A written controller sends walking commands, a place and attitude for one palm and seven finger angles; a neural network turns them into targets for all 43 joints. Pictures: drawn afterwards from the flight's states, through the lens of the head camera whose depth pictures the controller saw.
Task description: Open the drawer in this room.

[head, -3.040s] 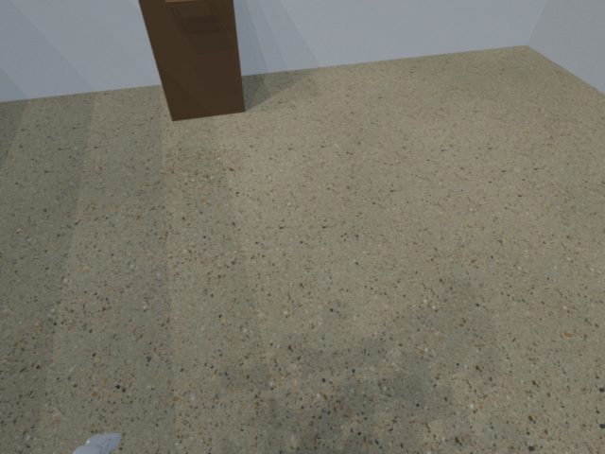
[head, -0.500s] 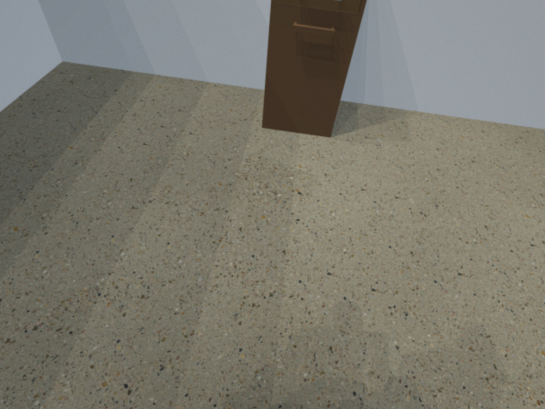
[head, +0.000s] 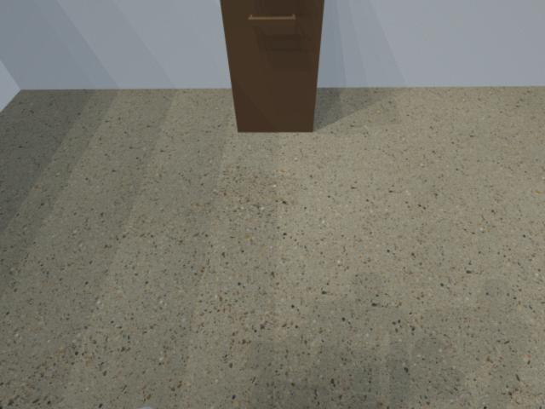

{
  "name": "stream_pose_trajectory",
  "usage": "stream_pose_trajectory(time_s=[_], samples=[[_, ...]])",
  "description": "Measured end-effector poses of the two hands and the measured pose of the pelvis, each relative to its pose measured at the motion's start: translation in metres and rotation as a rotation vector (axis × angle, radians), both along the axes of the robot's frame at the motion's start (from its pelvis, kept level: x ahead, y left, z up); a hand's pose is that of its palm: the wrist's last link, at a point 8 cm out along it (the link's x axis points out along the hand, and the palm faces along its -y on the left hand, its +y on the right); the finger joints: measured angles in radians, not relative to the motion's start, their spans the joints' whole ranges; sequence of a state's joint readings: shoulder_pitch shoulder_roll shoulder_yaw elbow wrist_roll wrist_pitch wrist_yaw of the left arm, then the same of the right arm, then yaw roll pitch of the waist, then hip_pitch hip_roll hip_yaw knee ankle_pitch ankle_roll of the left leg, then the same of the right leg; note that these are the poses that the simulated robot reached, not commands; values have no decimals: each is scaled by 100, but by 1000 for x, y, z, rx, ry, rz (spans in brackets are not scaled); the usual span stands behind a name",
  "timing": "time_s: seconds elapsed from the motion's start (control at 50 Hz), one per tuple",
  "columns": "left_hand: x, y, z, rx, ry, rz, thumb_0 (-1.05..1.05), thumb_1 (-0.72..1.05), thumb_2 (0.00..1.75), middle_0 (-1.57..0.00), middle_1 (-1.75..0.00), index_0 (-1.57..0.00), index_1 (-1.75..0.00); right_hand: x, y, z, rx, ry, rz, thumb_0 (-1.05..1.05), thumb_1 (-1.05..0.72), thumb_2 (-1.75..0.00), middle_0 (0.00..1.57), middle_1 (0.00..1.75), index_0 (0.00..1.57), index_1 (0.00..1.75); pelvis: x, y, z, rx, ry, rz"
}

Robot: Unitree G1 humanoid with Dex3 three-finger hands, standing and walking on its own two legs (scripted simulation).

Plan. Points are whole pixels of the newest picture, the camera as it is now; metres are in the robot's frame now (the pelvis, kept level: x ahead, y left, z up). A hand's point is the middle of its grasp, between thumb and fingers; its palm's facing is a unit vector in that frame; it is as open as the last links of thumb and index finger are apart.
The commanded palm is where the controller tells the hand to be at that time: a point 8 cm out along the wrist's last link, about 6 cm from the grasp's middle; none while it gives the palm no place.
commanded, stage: turn or walk to find it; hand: left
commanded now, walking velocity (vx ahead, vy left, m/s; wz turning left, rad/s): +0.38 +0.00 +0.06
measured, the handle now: out of the picture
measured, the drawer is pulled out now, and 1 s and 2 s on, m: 0.00 0.00 0.00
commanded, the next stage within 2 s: stand and wait in 0.58 s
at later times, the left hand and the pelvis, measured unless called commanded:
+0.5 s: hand out of the picture +0.15 +0.22 -0.18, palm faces +0.14 -0.98 -0.15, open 7.4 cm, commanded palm none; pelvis +0.20 +0.05 +0.00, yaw +3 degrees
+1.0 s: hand (185, 286) +0.36 +0.20 -0.15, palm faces +0.09 -0.97 -0.22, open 7.2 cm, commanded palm none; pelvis +0.31 +0.02 +0.01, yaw +4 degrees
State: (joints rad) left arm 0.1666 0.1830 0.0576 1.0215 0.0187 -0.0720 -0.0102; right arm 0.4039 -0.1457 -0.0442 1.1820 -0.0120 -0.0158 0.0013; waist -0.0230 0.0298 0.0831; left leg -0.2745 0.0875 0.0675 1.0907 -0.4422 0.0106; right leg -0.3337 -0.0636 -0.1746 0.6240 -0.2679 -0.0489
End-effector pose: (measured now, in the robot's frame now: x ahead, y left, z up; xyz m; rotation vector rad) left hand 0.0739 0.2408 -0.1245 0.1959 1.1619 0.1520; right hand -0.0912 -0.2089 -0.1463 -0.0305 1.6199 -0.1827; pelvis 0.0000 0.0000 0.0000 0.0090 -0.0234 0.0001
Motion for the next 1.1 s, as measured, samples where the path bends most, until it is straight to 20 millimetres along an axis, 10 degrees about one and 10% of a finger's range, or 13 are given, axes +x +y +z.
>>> stream_pose_trajectory(time_s=[0.2, 0.42, 0.62, 0.82, 1.1], samples=[[-1, -21, 2, -58, 181, 66, 0, 93, 89, -20, -30, -20, -29, 218, -24, 24, -61, -363, 88, 0, -92, -89, 19, 29, 20, 30, 83, 0, 19, -14, 17, 5], [21, 4, -36, -137, 368, 201, 1, 91, 89, -20, -30, -20, -29, 397, 29, 22, -100, -511, 271, 0, -91, -89, 19, 29, 20, 30, 178, 45, -8, -38, -2, 60], [147, 49, -10, -65, 172, 136, 0, 91, 89, -19, -30, -19, -29, 401, 40, 30, -104, -444, 191, -2, -95, -89, 20, 30, 20, 30, 227, 60, 12, -12, 12, 61], [250, 28, 2, -20, 39, 71, 0, 91, 89, -19, -30, -19, -29, 367, 27, 7, -41, -239, 115, 0, -92, -89, 20, 29, 20, 30, 277, 37, 10, 24, 3, 62], [272, 6, 1, -19, 113, 119, -1, 95, 89, -20, -30, -20, -29, 386, 27, 9, 2, -132, 125, 0, -91, -89, 19, 29, 20, 30, 322, 16, 16, -7, 14, 75]])
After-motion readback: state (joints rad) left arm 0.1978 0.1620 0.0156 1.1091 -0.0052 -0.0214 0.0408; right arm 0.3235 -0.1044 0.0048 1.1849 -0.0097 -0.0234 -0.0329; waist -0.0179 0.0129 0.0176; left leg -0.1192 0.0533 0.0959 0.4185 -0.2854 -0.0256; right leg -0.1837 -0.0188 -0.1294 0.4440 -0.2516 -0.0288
